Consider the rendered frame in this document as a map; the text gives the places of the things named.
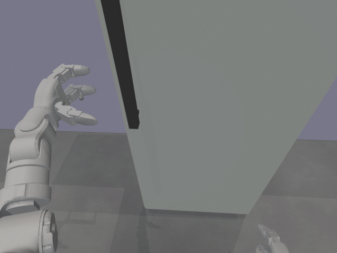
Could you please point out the robot left forearm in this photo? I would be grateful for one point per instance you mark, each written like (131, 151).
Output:
(26, 187)

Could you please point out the left robot hand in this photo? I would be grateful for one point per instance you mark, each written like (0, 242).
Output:
(50, 92)

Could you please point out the right robot hand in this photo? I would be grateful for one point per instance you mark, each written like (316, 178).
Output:
(273, 240)

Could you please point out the handle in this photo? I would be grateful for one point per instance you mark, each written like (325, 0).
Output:
(115, 28)

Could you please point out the fridge door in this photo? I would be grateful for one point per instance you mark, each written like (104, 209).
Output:
(223, 88)

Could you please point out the left robot upper arm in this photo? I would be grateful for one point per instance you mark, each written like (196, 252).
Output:
(30, 232)

